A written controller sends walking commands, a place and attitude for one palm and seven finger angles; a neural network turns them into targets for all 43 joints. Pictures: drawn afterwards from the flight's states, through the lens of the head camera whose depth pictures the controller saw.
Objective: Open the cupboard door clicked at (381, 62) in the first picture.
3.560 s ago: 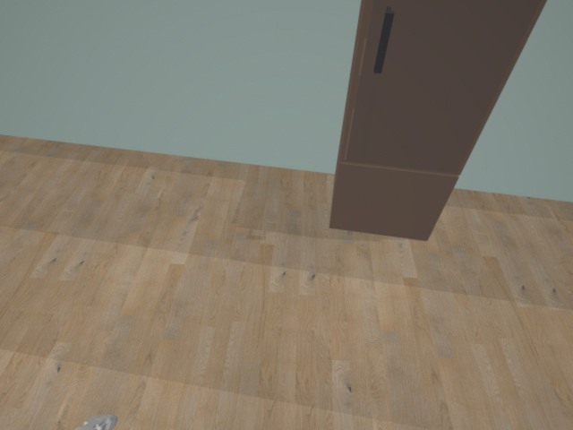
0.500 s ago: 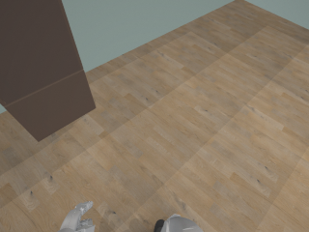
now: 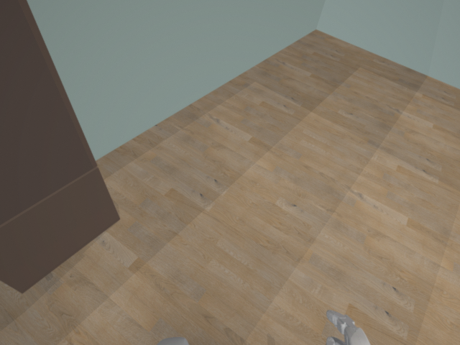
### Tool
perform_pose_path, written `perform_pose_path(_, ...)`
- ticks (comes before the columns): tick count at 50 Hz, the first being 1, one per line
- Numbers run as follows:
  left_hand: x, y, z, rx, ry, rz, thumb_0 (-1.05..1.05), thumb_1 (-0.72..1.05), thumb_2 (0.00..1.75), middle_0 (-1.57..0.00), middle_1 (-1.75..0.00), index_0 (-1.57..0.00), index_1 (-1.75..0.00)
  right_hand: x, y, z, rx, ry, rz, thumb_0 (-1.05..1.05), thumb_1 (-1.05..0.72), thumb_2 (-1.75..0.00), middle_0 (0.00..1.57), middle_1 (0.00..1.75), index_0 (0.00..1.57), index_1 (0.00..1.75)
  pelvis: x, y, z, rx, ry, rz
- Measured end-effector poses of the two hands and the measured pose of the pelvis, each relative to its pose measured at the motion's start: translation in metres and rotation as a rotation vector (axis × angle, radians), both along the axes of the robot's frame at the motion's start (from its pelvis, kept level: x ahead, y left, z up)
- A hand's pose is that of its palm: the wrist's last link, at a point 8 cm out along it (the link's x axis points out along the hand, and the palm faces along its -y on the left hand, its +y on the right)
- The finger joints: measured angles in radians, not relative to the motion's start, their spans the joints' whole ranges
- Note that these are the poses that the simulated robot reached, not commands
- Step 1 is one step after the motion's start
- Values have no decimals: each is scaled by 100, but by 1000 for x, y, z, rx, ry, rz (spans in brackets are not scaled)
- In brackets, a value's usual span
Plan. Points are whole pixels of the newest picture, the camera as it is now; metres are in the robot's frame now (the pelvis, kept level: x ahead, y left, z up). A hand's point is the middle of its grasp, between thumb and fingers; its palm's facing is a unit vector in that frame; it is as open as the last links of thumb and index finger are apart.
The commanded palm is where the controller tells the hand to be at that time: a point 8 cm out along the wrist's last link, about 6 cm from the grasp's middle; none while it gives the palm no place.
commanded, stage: walk to a spot facing it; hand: left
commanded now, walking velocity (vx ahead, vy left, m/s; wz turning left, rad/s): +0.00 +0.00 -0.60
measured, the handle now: out of the picture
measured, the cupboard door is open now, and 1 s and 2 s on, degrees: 0 0 0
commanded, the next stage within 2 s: turn to face it in 0.16 s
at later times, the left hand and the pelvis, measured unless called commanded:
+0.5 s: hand (182, 287) +0.24 +0.13 -0.15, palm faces -0.23 -0.95 -0.23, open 7.4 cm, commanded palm none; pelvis +0.08 -0.02 +0.00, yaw -10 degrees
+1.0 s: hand (106, 339) +0.13 +0.25 -0.16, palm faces +0.14 -0.96 -0.24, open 7.4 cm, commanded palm none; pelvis +0.08 +0.02 +0.01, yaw +5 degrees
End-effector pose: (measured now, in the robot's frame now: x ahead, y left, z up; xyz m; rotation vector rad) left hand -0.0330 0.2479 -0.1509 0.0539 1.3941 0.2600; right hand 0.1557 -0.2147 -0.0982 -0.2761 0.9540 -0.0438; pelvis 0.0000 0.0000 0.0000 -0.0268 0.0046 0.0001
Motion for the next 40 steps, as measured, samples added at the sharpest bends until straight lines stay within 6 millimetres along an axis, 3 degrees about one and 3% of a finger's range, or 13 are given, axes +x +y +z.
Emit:
perform_pose_path(4, 42, 14, 6, -22, 12, -91, 1, 91, 90, -20, -30, -19, -30, -19, 2, 8, -9, 38, -104, 0, -91, -90, 20, 30, 21, 30, 17, 12, 10, -13, -8, -62)
perform_pose_path(11, 138, 18, 17, -16, -78, -218, 1, 91, 90, -20, -30, -19, -30, -84, -13, 2, -32, 203, -313, -1, -93, -90, 20, 30, 21, 30, 39, 19, 17, -14, -3, -149)
perform_pose_path(16, 204, -4, 24, 0, -136, -335, 1, 91, 90, -20, -30, -19, -30, -131, -24, -10, -14, 316, -438, 0, -92, -90, 20, 30, 20, 30, 52, 13, 15, 2, 3, -207)
perform_pose_path(22, 267, -52, 28, 39, -254, -450, 1, 91, 90, -20, -30, -19, -30, -177, -27, -39, 69, 464, -517, 0, -91, -90, 20, 30, 20, 30, 70, -12, 1, 33, 13, -209)
perform_pose_path(26, 276, -77, 37, 19, -307, -440, 0, 91, 90, -20, -30, -19, -30, -178, -20, -46, 118, 540, -500, 1, -91, -90, 19, 30, 20, 30, 78, -19, 4, 24, 5, -163)
perform_pose_path(31, 261, -78, 35, -6, -304, -356, 0, 90, 90, -20, -30, -20, -30, -140, -14, -44, 137, 496, -426, 1, -91, -90, 20, 30, 20, 30, 81, -18, 8, 29, -12, -107)
perform_pose_path(35, 239, -55, 23, -10, -273, -268, 0, 91, 90, -21, -30, -20, -30, -97, -13, -40, 106, 410, -352, 1, -91, -90, 20, 30, 20, 30, 80, -8, 4, 16, -13, -58)
perform_pose_path(40, 208, -6, -5, 1, -212, -153, 0, 91, 90, -21, -30, -20, -30, -54, -19, -37, -1, 318, -261, 1, -92, -90, 20, 30, 20, 30, 80, 13, -12, -3, -6, 3)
